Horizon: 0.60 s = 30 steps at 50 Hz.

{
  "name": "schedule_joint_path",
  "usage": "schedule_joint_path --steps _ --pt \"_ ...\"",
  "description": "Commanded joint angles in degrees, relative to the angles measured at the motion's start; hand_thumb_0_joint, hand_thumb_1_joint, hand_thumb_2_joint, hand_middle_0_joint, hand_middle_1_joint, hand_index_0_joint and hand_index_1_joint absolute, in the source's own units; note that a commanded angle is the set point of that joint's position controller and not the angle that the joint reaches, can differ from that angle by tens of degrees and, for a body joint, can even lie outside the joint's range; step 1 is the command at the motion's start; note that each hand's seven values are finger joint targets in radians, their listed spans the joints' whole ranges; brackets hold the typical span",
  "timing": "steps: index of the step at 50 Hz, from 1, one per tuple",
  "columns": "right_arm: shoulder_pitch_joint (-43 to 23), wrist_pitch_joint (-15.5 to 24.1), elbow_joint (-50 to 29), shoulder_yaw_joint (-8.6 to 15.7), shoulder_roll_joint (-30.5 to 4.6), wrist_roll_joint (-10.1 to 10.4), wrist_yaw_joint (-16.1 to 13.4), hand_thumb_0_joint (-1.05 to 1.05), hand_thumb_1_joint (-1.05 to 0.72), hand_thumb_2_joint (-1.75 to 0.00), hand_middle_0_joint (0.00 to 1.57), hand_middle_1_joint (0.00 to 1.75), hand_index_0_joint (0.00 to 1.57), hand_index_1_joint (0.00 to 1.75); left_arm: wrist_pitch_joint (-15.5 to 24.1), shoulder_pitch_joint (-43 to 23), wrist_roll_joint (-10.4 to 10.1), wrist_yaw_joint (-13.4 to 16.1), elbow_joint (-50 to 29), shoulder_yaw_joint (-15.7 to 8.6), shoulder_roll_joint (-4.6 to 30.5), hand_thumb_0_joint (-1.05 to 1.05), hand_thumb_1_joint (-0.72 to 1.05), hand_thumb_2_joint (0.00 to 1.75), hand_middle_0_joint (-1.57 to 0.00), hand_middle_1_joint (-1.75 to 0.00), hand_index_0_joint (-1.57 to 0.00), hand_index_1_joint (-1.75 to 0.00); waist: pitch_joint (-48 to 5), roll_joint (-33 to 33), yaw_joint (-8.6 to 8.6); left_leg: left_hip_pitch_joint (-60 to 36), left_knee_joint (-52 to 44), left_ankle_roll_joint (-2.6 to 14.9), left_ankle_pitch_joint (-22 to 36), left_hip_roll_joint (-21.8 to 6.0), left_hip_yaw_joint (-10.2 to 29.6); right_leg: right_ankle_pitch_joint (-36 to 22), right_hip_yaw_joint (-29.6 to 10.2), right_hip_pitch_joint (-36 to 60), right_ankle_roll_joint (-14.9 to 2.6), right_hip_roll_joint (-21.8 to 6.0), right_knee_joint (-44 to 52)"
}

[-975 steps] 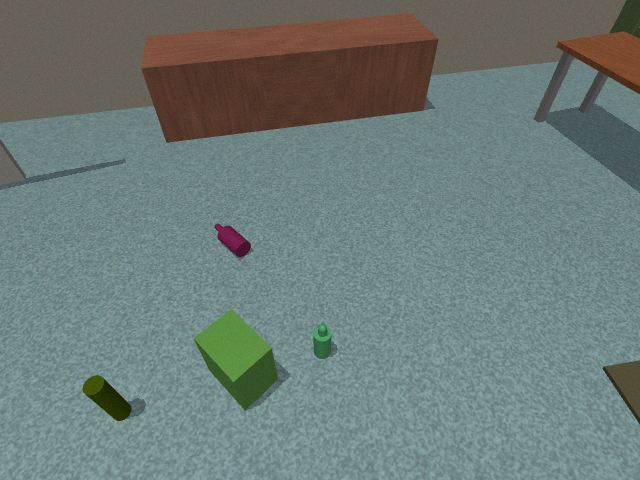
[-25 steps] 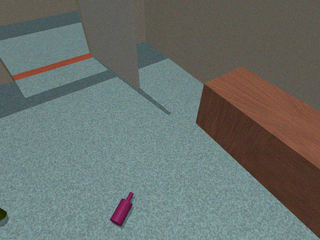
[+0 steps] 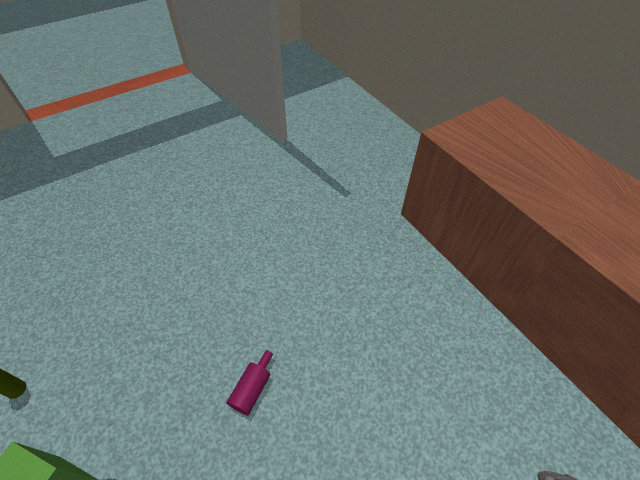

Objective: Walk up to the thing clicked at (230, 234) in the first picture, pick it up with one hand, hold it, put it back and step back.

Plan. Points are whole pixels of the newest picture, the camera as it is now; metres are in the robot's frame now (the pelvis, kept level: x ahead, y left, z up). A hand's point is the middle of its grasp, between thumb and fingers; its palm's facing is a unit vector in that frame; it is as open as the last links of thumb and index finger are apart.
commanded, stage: walk up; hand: left
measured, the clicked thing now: (254, 379) +0.49 +0.22 -0.74
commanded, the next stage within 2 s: stand in 1.96 s
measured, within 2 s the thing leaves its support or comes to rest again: neither
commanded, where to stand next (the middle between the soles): +0.08 +0.00 m, yaw +0 degrees
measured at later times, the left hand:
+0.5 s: hand out of the picture -0.03 +0.27 -0.15, palm faces +0.08 -0.92 -0.38, open 7.4 cm
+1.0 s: hand out of the picture +0.11 +0.27 -0.15, palm faces +0.03 -0.90 -0.44, open 7.4 cm
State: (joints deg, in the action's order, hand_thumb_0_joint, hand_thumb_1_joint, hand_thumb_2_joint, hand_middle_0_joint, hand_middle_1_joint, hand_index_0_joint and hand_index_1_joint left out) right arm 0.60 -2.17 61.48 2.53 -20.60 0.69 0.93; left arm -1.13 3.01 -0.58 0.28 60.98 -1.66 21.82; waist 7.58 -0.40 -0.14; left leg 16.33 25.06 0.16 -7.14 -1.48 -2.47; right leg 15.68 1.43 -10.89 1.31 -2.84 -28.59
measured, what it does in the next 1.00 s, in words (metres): steps on the spot: left foot, then right foot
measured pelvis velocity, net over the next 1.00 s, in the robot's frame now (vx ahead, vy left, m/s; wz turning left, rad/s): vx -0.02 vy -0.01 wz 0.09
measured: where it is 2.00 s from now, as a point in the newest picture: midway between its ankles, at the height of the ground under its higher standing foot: outside the picture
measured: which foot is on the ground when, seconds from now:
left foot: down 0.00-0.14, up 0.16-0.46, down 0.48-0.78, up 0.80-1.00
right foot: down 0.00-0.50, up 0.52-0.74, down 0.76-1.00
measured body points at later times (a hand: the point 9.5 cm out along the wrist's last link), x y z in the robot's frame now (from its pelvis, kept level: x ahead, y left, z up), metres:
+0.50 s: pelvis -0.02 -0.01 -0.01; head +0.01 -0.01 +0.44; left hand -0.03 +0.31 -0.12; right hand +0.06 -0.32 -0.13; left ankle -0.04 +0.12 -0.74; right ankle -0.04 -0.13 -0.74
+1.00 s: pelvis -0.02 -0.01 -0.03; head +0.04 -0.02 +0.41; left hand +0.10 +0.31 -0.12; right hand +0.11 -0.32 -0.16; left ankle -0.07 +0.12 -0.69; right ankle +0.11 -0.14 -0.74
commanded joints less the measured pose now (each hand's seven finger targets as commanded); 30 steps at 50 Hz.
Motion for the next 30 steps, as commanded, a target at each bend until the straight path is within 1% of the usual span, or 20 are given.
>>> schedule_joint_path --steps 1,3,4,5,6,7,8,9,10,12,15,17,19,21,23,24,25,26,27,30 --pt "-2.3 -0.8 -8.2 4.4 -15.9 -1.1 -0.7 0.00 -0.90 -0.90 0.20 0.30 0.20 0.30 -0.7 6.3 0.3 1.2 -4.9 -3.0 10.4 0.00 0.90 0.90 -0.20 -0.30 -0.20 -0.30 -15.8 11.4 0.45 -1.7 -3.3 11.21 15.7 -13.9 11.7 4.1 1.1 0.8 -3.34 1.8 -17.7" --pt "-4.6 -1.4 -11.1 4.9 -16.4 -2.1 -0.5 0.00 -0.90 -0.90 0.20 0.30 0.20 0.30 -1.4 10.1 0.5 1.1 -4.8 -3.8 10.1 0.00 0.90 0.90 -0.20 -0.30 -0.20 -0.30 -14.4 13.3 1.75 6.4 -3.9 13.51 8.1 -15.7 13.6 15.1 0.4 2.1 -4.00 2.1 -22.5" --pt "-5.8 -1.6 -12.0 4.9 -16.1 -2.3 -0.6 0.00 -0.90 -0.90 0.20 0.30 0.20 0.30 -1.2 12.9 0.6 0.9 -4.3 -4.1 10.1 0.00 0.90 0.90 -0.20 -0.30 -0.20 -0.30 -13.7 11.9 3.18 7.9 -1.9 12.55 4.2 -15.0 12.8 13.0 0.1 2.8 -4.42 1.4 -19.1" --pt "-6.6 -1.5 -12.3 4.7 -15.1 -2.5 -0.6 0.00 -0.90 -0.90 0.20 0.30 0.20 0.30 -0.9 14.5 1.1 0.7 -3.9 -4.1 9.7 0.00 0.90 0.90 -0.20 -0.30 -0.20 -0.30 -13.0 8.8 4.37 7.1 2.3 9.66 -0.5 -12.3 11.2 9.0 -0.8 2.0 -5.17 0.2 -9.2" --pt "-5.9 -1.6 -12.1 4.0 -12.5 -2.0 -0.7 0.00 -0.90 -0.90 0.20 0.30 0.20 0.30 -0.2 13.6 2.2 0.6 -4.5 -4.5 11.7 0.00 0.90 0.90 -0.20 -0.30 -0.20 -0.30 -9.5 -1.5 4.86 8.0 12.3 5.25 -8.3 -5.3 7.6 10.8 -11.1 -2.4 -6.31 -5.5 6.6" --pt "-4.0 -1.3 -12.6 2.8 -8.7 -1.6 -0.7 0.00 -0.90 -0.90 0.20 0.30 0.20 0.30 0.8 9.1 3.4 0.7 -6.8 -6.2 17.6 0.00 0.90 0.90 -0.20 -0.30 -0.20 -0.30 -4.9 -14.6 3.37 15.8 23.9 0.88 -21.7 5.5 5.7 9.4 -28.4 -4.6 -9.35 -15.9 15.5" --pt "-1.9 -1.4 -12.1 3.1 -9.9 -2.0 -1.4 0.00 -0.90 -0.90 0.20 0.30 0.20 0.30 1.1 4.7 3.9 0.9 -9.2 -6.5 20.1 0.00 0.90 0.90 -0.20 -0.30 -0.20 -0.30 -3.6 -10.1 2.75 13.5 32.2 0.05 -25.9 4.9 12.3 7.6 -29.8 -12.0 -15.36 -21.0 16.2" --pt "0.4 -1.3 -11.4 3.7 -11.7 -1.7 -1.5 0.00 -0.90 -0.90 0.20 0.30 0.20 0.30 1.4 1.6 3.9 1.2 -10.7 -6.6 20.2 0.00 0.90 0.90 -0.20 -0.30 -0.20 -0.30 -4.1 -9.6 1.43 11.4 37.7 0.33 -25.0 4.6 13.7 2.6 -29.1 -14.4 -17.38 -21.3 14.7" --pt "2.3 -1.1 -10.6 4.2 -12.5 -1.5 -1.3 0.00 -0.90 -0.90 0.20 0.30 0.20 0.30 2.0 -0.7 3.7 1.4 -11.2 -6.1 17.8 0.00 0.90 0.90 -0.20 -0.30 -0.20 -0.30 -4.1 -6.9 -0.35 10.4 40.1 0.05 -21.0 4.1 14.4 -2.8 -24.3 -13.3 -15.69 -18.4 12.2" --pt "7.9 -0.2 -8.4 4.2 -12.6 -0.7 -0.6 0.00 -0.90 -0.90 0.20 0.30 0.20 0.30 3.0 -2.0 3.5 1.1 -11.8 -5.2 13.0 0.00 0.90 0.90 -0.20 -0.30 -0.20 -0.30 -9.2 -4.5 -1.77 7.5 35.3 -0.98 -14.9 3.6 11.6 1.2 -12.6 -3.8 -10.29 -9.8 10.5" --pt "4.5 0.8 -10.0 3.8 -13.5 -2.6 0.6 0.00 -0.90 -0.90 0.20 0.30 0.20 0.30 3.8 6.6 4.0 0.3 -11.1 -6.3 14.5 0.00 0.90 0.90 -0.20 -0.30 -0.20 -0.30 -7.8 -8.7 3.72 14.4 23.7 -1.12 -19.4 2.0 7.1 20.2 -16.8 9.5 -11.05 -11.9 13.1" --pt "1.2 1.7 -12.4 3.7 -13.9 -3.2 1.2 0.00 -0.90 -0.90 0.20 0.30 0.20 0.30 3.9 12.9 3.7 -0.1 -10.7 -7.4 17.1 0.00 0.90 0.90 -0.20 -0.30 -0.20 -0.30 -4.3 -8.7 6.18 17.9 18.5 -0.49 -22.6 1.0 6.2 21.1 -20.8 13.4 -13.36 -15.5 14.0" --pt "0.7 2.8 -13.1 3.9 -13.6 -3.4 1.6 0.00 -0.90 -0.90 0.20 0.30 0.20 0.30 4.0 15.8 3.2 -0.7 -10.8 -7.7 18.1 0.00 0.90 0.90 -0.20 -0.30 -0.20 -0.30 -3.1 -7.6 6.48 16.0 12.8 0.26 -22.9 0.0 5.0 15.7 -18.8 14.2 -13.87 -15.1 13.8" --pt "4.9 3.8 -12.3 4.0 -12.3 -3.1 1.7 0.00 -0.90 -0.90 0.20 0.30 0.20 0.30 3.8 14.1 3.0 -1.4 -12.5 -7.3 17.8 0.00 0.90 0.90 -0.20 -0.30 -0.20 -0.30 -4.6 -8.5 3.96 7.9 6.5 1.30 -19.3 0.4 2.3 5.3 -14.2 10.6 -13.28 -14.0 11.8" --pt "14.3 4.9 -9.3 4.8 -11.5 -2.6 1.2 0.00 -0.90 -0.90 0.20 0.30 0.20 0.30 3.1 9.6 2.4 -1.9 -14.7 -5.8 14.9 0.00 0.90 0.90 -0.20 -0.30 -0.20 -0.30 -7.6 -4.0 -2.34 -12.9 -7.2 2.30 -6.5 2.9 -1.4 -1.7 -3.3 -1.5 -8.83 -7.9 1.4" --pt "19.5 5.3 -8.1 5.9 -13.7 -3.0 0.3 0.00 -0.90 -0.90 0.20 0.30 0.20 0.30 2.8 9.2 2.1 -1.7 -15.8 -4.4 10.7 0.00 0.90 0.90 -0.20 -0.30 -0.20 -0.30 -10.7 3.3 -4.73 -26.1 -8.5 3.66 -9.0 -1.2 6.9 -1.2 1.6 -12.9 -5.80 -3.5 -11.1" --pt "21.9 5.6 -9.1 7.1 -20.1 -4.0 -0.3 0.00 -0.90 -0.90 0.20 0.30 0.20 0.30 2.7 7.4 1.7 -1.9 -17.8 -3.3 6.4 0.00 0.90 0.90 -0.20 -0.30 -0.20 -0.30 -9.3 14.9 -5.85 -30.5 -12.3 9.61 -18.8 -17.2 32.2 14.8 4.2 -30.1 -2.47 4.6 -22.7" --pt "20.9 5.8 -10.4 7.5 -22.4 -2.7 -0.4 0.00 -0.90 -0.90 0.20 0.30 0.20 0.30 2.5 5.3 2.5 -1.0 -16.9 -4.8 12.3 0.00 0.90 0.90 -0.20 -0.30 -0.20 -0.30 -4.9 8.5 -6.21 -19.6 -11.5 15.70 -18.0 -22.5 34.9 18.2 -5.5 -27.3 -2.92 -0.1 -25.6" --pt "18.6 6.0 -11.0 6.6 -19.6 -2.2 -0.6 0.00 -0.90 -0.90 0.20 0.30 0.20 0.30 2.7 6.5 1.9 -1.2 -16.0 -4.7 13.3 0.00 0.90 0.90 -0.20 -0.30 -0.20 -0.30 -1.9 3.6 -4.07 -16.1 -10.5 15.76 -12.4 -19.7 29.6 15.4 -7.9 -26.0 -3.14 -0.3 -28.5" --pt "15.2 6.6 -13.3 4.9 -17.1 -1.6 -1.5 0.00 -0.90 -0.90 0.20 0.30 0.20 0.30 2.9 12.3 1.4 -1.4 -13.0 -4.5 12.9 0.00 0.90 0.90 -0.20 -0.30 -0.20 -0.30 -2.9 7.5 -1.24 -14.2 -6.5 12.63 4.5 -15.1 16.1 10.8 -7.3 -21.5 -2.59 -1.1 -24.2"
